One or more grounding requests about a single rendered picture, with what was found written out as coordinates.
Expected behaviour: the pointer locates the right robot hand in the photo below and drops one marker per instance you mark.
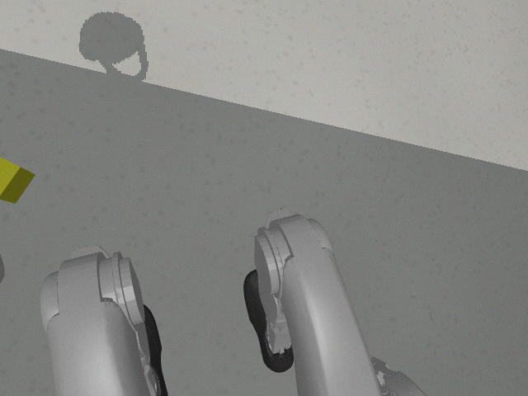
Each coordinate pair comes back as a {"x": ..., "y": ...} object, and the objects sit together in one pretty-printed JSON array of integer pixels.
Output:
[{"x": 395, "y": 383}]

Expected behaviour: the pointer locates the cube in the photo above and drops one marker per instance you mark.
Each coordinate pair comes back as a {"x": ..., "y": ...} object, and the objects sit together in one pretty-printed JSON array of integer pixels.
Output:
[{"x": 13, "y": 181}]

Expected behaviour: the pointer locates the right robot foot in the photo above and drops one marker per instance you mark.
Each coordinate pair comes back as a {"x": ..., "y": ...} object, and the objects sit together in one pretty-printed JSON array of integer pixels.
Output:
[{"x": 275, "y": 362}]

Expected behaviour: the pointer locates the left robot foot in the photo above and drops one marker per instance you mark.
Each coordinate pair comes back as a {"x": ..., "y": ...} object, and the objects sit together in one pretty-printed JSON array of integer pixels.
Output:
[{"x": 155, "y": 350}]

